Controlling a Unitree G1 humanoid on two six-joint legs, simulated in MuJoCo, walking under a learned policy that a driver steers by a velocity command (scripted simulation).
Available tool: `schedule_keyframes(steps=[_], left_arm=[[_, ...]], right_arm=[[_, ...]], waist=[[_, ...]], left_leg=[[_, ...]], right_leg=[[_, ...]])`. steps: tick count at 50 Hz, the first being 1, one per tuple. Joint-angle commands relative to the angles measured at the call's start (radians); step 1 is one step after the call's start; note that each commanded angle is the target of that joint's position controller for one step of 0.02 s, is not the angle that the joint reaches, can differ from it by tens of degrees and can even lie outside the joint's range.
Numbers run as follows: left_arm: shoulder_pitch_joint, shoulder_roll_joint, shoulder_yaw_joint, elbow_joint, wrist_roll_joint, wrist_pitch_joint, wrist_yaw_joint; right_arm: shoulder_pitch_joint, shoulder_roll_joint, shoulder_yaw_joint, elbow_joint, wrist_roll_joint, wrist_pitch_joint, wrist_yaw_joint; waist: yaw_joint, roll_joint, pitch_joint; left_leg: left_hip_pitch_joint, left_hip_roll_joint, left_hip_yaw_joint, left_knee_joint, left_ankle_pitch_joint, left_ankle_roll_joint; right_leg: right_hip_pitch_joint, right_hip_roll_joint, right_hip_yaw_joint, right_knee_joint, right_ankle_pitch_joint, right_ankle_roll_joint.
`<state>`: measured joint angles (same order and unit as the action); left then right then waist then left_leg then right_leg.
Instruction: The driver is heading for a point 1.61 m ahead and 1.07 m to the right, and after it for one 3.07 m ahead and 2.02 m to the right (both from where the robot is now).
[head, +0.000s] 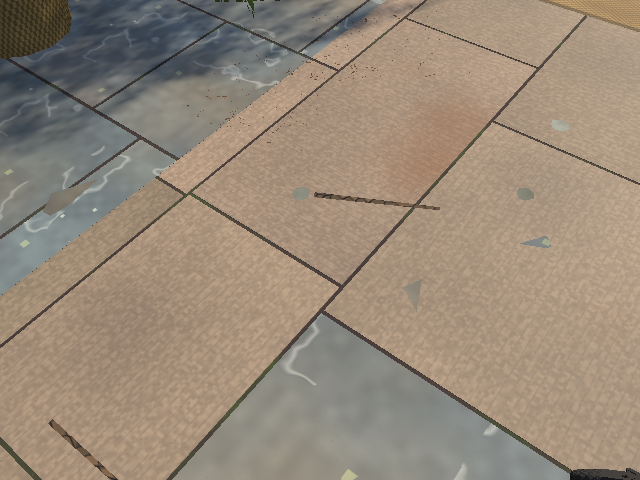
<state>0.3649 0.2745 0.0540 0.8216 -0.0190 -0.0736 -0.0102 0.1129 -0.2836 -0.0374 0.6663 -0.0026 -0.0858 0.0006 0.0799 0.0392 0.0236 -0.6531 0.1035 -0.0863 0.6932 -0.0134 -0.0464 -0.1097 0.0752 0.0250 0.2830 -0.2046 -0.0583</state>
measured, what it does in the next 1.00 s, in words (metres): walks ahead, turning right: left foot, then right foot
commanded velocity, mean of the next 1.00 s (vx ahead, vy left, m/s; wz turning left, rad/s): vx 0.50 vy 0.00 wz -0.55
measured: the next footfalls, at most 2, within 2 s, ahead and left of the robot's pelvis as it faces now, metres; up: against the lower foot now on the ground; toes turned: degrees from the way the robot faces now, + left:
left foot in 0.14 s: +0.26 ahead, +0.15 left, +0.00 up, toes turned -7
right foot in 0.64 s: +0.47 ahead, -0.18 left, +0.00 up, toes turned -26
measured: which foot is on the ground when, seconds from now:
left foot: up 0.00-0.12, down 0.14-0.64, up 0.66-1.00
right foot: down 0.00-0.14, up 0.16-0.62, down 0.64-1.00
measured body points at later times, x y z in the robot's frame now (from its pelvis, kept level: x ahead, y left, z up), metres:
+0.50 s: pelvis +0.27 +0.02 -0.01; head +0.30 +0.01 +0.44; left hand +0.54 +0.21 -0.09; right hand +0.21 -0.27 -0.12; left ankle +0.22 +0.16 -0.75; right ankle +0.38 -0.16 -0.69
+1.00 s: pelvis +0.51 -0.12 +0.00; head +0.53 -0.16 +0.45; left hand +0.73 +0.09 -0.10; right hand +0.56 -0.45 -0.09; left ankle +0.77 -0.07 -0.69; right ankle +0.43 -0.16 -0.75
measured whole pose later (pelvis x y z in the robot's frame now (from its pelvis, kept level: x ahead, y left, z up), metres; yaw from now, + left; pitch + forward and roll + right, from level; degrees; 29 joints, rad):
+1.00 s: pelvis +0.51 -0.12 +0.00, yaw -35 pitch +2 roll +1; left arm 0.35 0.29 0.06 0.70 -0.02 -0.04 0.01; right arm 0.04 -0.30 -0.04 0.69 -0.01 -0.09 0.01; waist 0.07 0.04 0.04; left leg -0.65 0.07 -0.10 0.64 0.02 -0.07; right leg -0.14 0.11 0.14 0.36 -0.25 -0.09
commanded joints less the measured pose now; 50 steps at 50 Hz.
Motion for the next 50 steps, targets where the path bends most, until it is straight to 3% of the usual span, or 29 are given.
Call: schedule_keyframes(steps=[1,5,6,7,8,9,10,11,12,13,15,18,23,26,28,29,30,31,32,33,34,35,36,37,38,39,42,47,50], left_arm=[[-0.006,0.193,0.049,-0.066,-0.014,-0.003,0.013],[0.001,0.194,0.054,-0.069,-0.009,0.019,0.02],[0.0,0.17,0.046,-0.072,-0.004,0.022,0.02],[-0.003,0.114,0.026,-0.087,0.007,0.021,0.016],[0.075,0.025,0.0,-0.123,0.011,0.01,0.015],[0.108,0.052,-0.001,-0.144,-0.016,-0.001,0.014],[0.05,0.147,0.025,-0.135,-0.032,0.003,0.017],[-0.026,0.163,0.031,-0.147,-0.024,0.008,0.016],[-0.058,0.152,0.033,-0.156,-0.014,0.014,0.015],[-0.071,0.14,0.037,-0.163,-0.01,0.022,0.01],[-0.066,0.101,0.033,-0.17,-0.015,0.042,0.002],[-0.121,0.074,0.026,-0.204,-0.004,0.056,0.0],[-0.253,0.051,0.012,-0.241,-0.002,0.045,-0.029],[-0.33,0.057,0.012,-0.275,-0.005,0.044,-0.045],[-0.347,0.075,0.02,-0.294,-0.003,0.047,-0.052],[-0.33,0.092,0.028,-0.298,0.0,0.049,-0.053],[-0.276,0.115,0.042,-0.291,0.002,0.054,-0.05],[-0.143,0.152,0.067,-0.259,0.0,0.058,-0.045],[0.032,0.216,0.102,-0.211,-0.004,0.067,-0.029],[0.062,0.337,0.123,-0.203,-0.015,0.07,-0.01],[0.065,0.326,0.106,-0.249,-0.01,0.047,-0.02],[0.047,0.247,0.083,-0.236,-0.002,0.029,-0.029],[0.008,0.222,0.074,-0.228,-0.001,0.018,-0.028],[-0.062,0.19,0.063,-0.235,-0.001,0.015,-0.026],[-0.111,0.165,0.054,-0.248,0.008,0.014,-0.022],[-0.135,0.156,0.05,-0.258,0.016,0.015,-0.017],[-0.117,0.167,0.053,-0.238,0.01,0.008,0.0],[-0.048,0.185,0.058,-0.199,-0.001,0.02,0.025],[-0.002,0.193,0.062,-0.172,-0.008,0.026,0.028]], right_arm=[[-0.091,-0.059,-0.012,-0.078,0.013,-0.025,0.013],[-0.052,-0.117,-0.039,-0.077,0.021,-0.039,0.02],[0.033,-0.14,-0.053,-0.054,0.019,-0.042,0.016],[0.162,-0.184,-0.072,-0.038,0.003,-0.046,0.008],[0.287,-0.275,-0.094,-0.026,-0.02,-0.037,0.0],[0.327,-0.257,-0.091,-0.004,-0.014,-0.027,0.01],[0.275,-0.172,-0.068,-0.013,-0.007,-0.024,0.01],[0.226,-0.131,-0.055,-0.016,-0.004,-0.02,0.007],[0.175,-0.103,-0.045,-0.012,-0.007,-0.017,0.008],[0.14,-0.082,-0.04,-0.006,-0.01,-0.018,0.007],[0.114,-0.081,-0.043,0.006,-0.01,-0.026,0.004],[0.118,-0.115,-0.059,0.033,-0.006,-0.036,-0.001],[0.135,-0.162,-0.072,0.067,0.0,-0.021,-0.011],[0.17,-0.19,-0.082,0.091,0.016,-0.008,-0.012],[0.178,-0.209,-0.09,0.101,0.027,0.004,-0.011],[0.174,-0.226,-0.096,0.102,0.032,0.01,-0.013],[0.172,-0.243,-0.101,0.101,0.039,0.017,-0.015],[0.159,-0.244,-0.101,0.099,0.045,0.026,-0.016],[0.174,-0.211,-0.087,0.093,0.035,0.024,-0.019],[0.255,-0.077,-0.044,0.045,-0.021,0.012,-0.012],[0.23,-0.084,-0.028,0.016,-0.005,-0.024,-0.002],[0.097,-0.172,-0.051,-0.009,0.04,-0.044,0.006],[0.063,-0.163,-0.045,-0.023,0.044,-0.056,0.005],[0.068,-0.155,-0.044,-0.008,0.018,-0.058,-0.005],[0.086,-0.164,-0.051,-0.001,-0.001,-0.052,-0.009],[0.1,-0.165,-0.053,0.003,-0.005,-0.04,-0.007],[0.086,-0.122,-0.044,0.004,-0.016,-0.015,-0.007],[-0.103,-0.073,-0.021,-0.039,-0.008,-0.017,0.005],[-0.178,-0.084,-0.022,-0.06,0.006,-0.029,0.019]], waist=[[-0.008,-0.099,0.016],[-0.058,-0.138,-0.012],[-0.103,-0.137,-0.051],[-0.168,-0.095,-0.16],[-0.17,0.136,-0.332],[-0.158,0.319,-0.379],[-0.171,0.178,-0.247],[-0.168,0.103,-0.158],[-0.144,0.065,-0.097],[-0.12,0.083,-0.055],[-0.094,0.096,-0.028],[-0.09,0.048,0.002],[-0.13,0.02,0.032],[-0.15,0.016,0.06],[-0.14,0.021,0.061],[-0.12,0.036,0.039],[-0.083,0.051,-0.005],[-0.002,0.04,-0.076],[0.077,0.001,-0.166],[-0.002,-0.288,-0.231],[0.006,-0.271,-0.426],[0.049,-0.144,-0.314],[0.019,-0.121,-0.194],[-0.03,-0.055,-0.129],[-0.069,-0.07,-0.101],[-0.091,-0.089,-0.093],[-0.099,-0.078,-0.072],[-0.031,-0.11,-0.022],[-0.003,-0.12,-0.007]], left_leg=[[0.149,-0.057,0.031,-0.126,0.099,-0.014],[0.264,-0.072,0.02,-0.218,-0.024,0.027],[0.388,-0.076,0.037,-0.247,-0.054,0.054],[0.6,0.015,-0.032,-0.231,-0.081,0.105],[0.961,0.256,-0.367,-0.242,-0.192,0.218],[1.018,0.343,-0.692,-0.369,-0.399,0.298],[0.922,0.303,-0.578,-0.39,-0.469,0.261],[0.81,0.263,-0.416,-0.392,-0.382,0.23],[0.703,0.218,-0.307,-0.415,-0.271,0.219],[0.626,0.186,-0.224,-0.445,-0.196,0.212],[0.547,0.163,-0.116,-0.496,-0.107,0.215],[0.539,0.179,-0.015,-0.535,0.006,0.238],[0.576,0.157,0.157,-0.542,0.055,0.207],[0.636,0.178,0.206,-0.529,0.069,0.186],[0.692,0.192,0.235,-0.476,0.197,0.17],[0.712,0.191,0.254,-0.415,0.364,0.16],[0.722,0.184,0.274,-0.313,0.539,0.15],[0.689,0.157,0.305,-0.132,0.638,0.129],[0.527,0.118,0.32,0.12,0.527,0.09],[0.101,-0.019,0.302,0.501,-0.337,0.024],[-0.083,-0.139,0.044,0.696,-0.621,0.013],[-0.18,-0.085,-0.012,0.714,-0.523,0.032],[-0.186,-0.049,0.001,0.642,-0.428,0.049],[-0.127,-0.009,0.0,0.561,-0.361,0.046],[-0.049,0.014,-0.006,0.494,-0.318,0.04],[0.005,0.021,-0.007,0.466,-0.292,0.033],[0.037,0.006,0.02,0.348,-0.231,-0.007],[0.077,-0.057,0.026,-0.015,0.059,-0.032],[0.133,-0.089,0.018,-0.128,0.109,-0.022]], right_leg=[[-0.118,-0.234,0.178,-0.084,0.105,-0.158],[-0.041,-0.269,0.272,0.047,0.065,-0.11],[-0.061,-0.233,0.26,0.136,0.113,-0.085],[-0.138,-0.166,0.214,0.352,0.082,-0.049],[-0.433,-0.037,0.084,0.715,-0.185,0.019],[-0.635,-0.032,0.1,0.931,-0.402,0.036],[-0.7,-0.087,0.13,1.024,-0.32,0.039],[-0.701,-0.122,0.1,1.026,-0.234,0.042],[-0.669,-0.15,0.092,0.985,-0.169,0.048],[-0.637,-0.176,0.095,0.941,-0.127,0.053],[-0.58,-0.192,0.075,0.904,-0.088,0.062],[-0.615,-0.2,0.072,0.802,-0.019,0.079],[-0.569,-0.184,0.01,0.518,0.202,0.064],[-0.55,-0.172,-0.03,0.418,0.188,0.033],[-0.526,-0.148,-0.062,0.377,0.117,0.001],[-0.475,-0.118,-0.09,0.368,0.065,-0.021],[-0.387,-0.078,-0.122,0.365,0.015,-0.044],[-0.211,-0.027,-0.149,0.316,0.037,-0.076],[0.075,-0.011,-0.104,0.291,0.08,-0.115],[0.412,-0.272,0.357,0.259,0.061,-0.252],[0.537,-0.41,0.831,0.061,-0.187,-0.385],[0.471,-0.393,0.732,-0.002,-0.184,-0.316],[0.334,-0.357,0.604,-0.002,-0.113,-0.282],[0.192,-0.314,0.497,0.006,0.0,-0.25],[0.08,-0.28,0.422,-0.004,0.107,-0.236],[0.014,-0.258,0.389,-0.026,0.157,-0.234],[-0.084,-0.229,0.305,-0.052,0.282,-0.242],[-0.132,-0.165,0.24,-0.041,0.176,-0.177],[-0.119,-0.182,0.289,-0.014,0.111,-0.162]])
